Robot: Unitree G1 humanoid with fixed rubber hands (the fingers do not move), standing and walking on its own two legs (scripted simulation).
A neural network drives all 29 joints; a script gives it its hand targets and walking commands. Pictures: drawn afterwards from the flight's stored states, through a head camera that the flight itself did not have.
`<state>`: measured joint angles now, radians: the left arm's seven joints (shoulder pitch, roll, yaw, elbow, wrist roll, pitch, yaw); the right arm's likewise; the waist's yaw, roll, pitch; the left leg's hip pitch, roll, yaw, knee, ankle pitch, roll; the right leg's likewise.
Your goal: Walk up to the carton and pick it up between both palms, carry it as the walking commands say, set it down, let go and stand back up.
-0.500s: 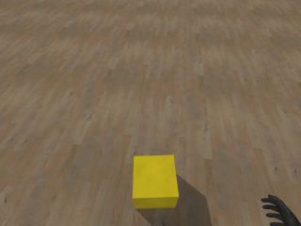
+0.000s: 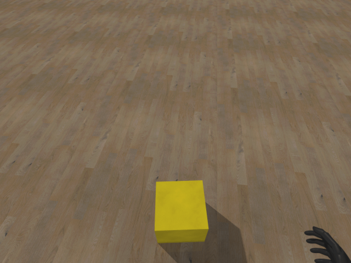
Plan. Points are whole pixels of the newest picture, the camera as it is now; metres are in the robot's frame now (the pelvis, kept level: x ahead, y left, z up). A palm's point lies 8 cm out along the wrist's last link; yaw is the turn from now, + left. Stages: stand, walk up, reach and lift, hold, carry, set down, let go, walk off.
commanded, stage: walk up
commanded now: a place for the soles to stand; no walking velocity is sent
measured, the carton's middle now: (180, 211) +0.50 -0.01 -0.64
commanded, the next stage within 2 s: reach and lift in 1.74 s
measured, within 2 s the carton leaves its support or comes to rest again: neither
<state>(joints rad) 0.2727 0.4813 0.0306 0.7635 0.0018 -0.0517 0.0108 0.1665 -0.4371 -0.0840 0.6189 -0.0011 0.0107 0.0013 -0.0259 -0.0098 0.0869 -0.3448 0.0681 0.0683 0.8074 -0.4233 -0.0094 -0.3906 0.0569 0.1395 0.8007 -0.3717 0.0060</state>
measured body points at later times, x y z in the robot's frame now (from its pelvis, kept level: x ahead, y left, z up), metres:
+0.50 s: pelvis +0.01 +0.00 +0.00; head +0.02 +0.00 +0.45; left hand +0.11 +0.33 -0.09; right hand +0.16 -0.34 -0.06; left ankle +0.01 +0.13 -0.71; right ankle +0.04 -0.14 -0.71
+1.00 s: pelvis +0.03 +0.00 +0.00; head +0.05 +0.00 +0.45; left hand +0.13 +0.33 -0.09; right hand +0.17 -0.34 -0.05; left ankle +0.01 +0.13 -0.71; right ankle +0.04 -0.14 -0.70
